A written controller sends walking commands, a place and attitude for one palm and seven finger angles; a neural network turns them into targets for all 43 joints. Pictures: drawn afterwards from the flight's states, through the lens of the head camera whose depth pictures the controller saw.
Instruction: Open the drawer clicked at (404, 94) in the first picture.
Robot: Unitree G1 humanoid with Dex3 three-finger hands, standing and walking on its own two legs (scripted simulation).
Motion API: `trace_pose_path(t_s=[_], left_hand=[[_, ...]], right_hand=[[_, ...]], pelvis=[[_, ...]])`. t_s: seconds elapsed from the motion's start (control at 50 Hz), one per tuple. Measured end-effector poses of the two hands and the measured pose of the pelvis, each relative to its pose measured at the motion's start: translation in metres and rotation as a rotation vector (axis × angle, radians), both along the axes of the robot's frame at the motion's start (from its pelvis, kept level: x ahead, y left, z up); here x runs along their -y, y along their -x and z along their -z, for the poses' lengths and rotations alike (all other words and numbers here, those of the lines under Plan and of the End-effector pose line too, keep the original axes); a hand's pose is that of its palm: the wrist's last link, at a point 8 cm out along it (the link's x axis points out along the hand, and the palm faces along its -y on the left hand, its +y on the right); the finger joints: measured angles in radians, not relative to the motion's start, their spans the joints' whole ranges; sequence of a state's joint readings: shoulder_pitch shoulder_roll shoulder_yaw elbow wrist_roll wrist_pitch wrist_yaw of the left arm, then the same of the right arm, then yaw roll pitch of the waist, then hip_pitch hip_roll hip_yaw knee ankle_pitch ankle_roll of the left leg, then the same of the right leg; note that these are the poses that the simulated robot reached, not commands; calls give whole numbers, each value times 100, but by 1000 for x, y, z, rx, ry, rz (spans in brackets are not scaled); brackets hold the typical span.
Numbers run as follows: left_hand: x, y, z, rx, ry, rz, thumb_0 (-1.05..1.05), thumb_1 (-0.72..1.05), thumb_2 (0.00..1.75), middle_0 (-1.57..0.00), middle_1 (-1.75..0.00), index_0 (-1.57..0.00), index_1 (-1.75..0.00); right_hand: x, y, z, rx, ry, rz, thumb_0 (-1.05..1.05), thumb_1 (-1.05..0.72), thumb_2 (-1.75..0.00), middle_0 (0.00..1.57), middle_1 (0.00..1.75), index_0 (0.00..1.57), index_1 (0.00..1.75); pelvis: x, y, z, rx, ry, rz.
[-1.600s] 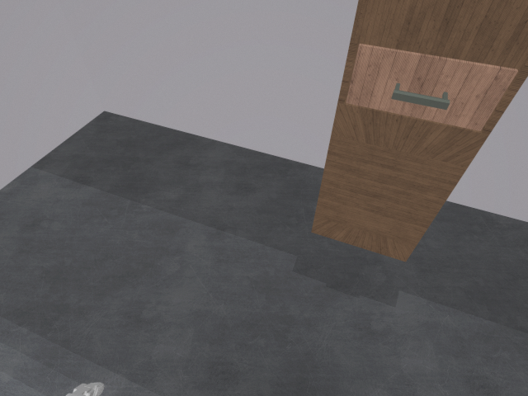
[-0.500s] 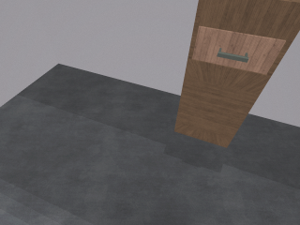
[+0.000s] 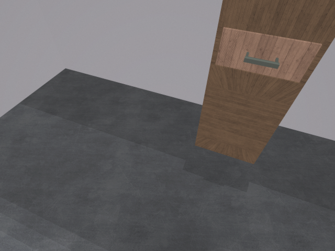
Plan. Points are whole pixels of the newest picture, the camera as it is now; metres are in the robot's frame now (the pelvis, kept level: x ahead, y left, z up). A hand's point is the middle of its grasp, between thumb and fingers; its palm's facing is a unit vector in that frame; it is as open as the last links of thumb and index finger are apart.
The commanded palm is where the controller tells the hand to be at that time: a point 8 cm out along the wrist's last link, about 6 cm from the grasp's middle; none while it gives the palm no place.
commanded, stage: turn to face it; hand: left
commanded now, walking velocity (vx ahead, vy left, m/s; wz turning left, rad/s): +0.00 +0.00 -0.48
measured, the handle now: (261, 59) +0.87 -0.35 +0.01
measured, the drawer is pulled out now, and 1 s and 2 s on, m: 0.00 0.00 0.00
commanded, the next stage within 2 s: take the last steps up to it in 0.60 s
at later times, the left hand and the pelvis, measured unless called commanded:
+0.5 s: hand out of the picture +0.06 +0.19 -0.19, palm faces -0.12 -0.97 -0.20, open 7.4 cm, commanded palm none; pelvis -0.03 +0.02 -0.02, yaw -8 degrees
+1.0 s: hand out of the picture +0.06 +0.16 -0.18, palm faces -0.26 -0.94 -0.21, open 7.4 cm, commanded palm none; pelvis -0.02 -0.01 -0.01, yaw -18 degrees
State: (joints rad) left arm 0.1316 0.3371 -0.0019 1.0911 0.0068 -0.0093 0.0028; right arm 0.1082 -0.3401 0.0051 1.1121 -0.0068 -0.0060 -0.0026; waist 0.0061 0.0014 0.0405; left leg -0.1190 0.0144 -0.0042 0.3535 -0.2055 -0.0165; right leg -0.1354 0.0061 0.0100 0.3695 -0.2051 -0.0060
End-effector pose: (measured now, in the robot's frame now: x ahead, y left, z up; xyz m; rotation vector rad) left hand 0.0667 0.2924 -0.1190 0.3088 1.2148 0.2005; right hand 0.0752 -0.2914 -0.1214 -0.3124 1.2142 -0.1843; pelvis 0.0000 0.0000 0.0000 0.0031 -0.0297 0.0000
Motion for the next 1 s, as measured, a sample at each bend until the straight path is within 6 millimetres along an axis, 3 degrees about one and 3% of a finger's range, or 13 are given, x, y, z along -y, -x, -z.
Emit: trace_pose_path(t_s=[0.18,0.4,0.54,0.72,0.9,1.0], left_hand=[[13,0,10,-35,15,24,0,91,90,-21,-30,-20,-30],[54,3,32,-47,107,93,0,91,90,-21,-30,-20,-30],[46,0,43,-50,152,115,0,91,90,-21,-30,-20,-30],[38,-18,27,-43,127,184,0,91,90,-20,-30,-20,-30],[70,-21,27,-10,114,254,0,91,90,-20,-30,-20,-30],[79,3,28,-83,127,236,0,91,90,-20,-30,-20,-30]], right_hand=[[-11,8,8,34,-22,60,1,-91,-90,20,30,20,30],[-36,69,34,-35,-92,188,1,-91,-90,20,30,20,30],[-60,108,23,-51,-61,262,1,-91,-90,20,30,20,30],[-82,149,17,-72,-89,348,1,-91,-90,20,30,20,30],[-68,188,43,-122,-149,431,1,-91,-90,20,30,21,30],[-47,167,28,-93,-127,435,1,-91,-90,20,30,20,30]], pelvis=[[0,4,6,-10,-3,62],[-2,19,20,-29,2,114],[-23,29,18,-37,-3,164],[-27,35,7,-33,22,247],[-3,37,19,-30,33,300],[6,22,11,-36,23,323]])
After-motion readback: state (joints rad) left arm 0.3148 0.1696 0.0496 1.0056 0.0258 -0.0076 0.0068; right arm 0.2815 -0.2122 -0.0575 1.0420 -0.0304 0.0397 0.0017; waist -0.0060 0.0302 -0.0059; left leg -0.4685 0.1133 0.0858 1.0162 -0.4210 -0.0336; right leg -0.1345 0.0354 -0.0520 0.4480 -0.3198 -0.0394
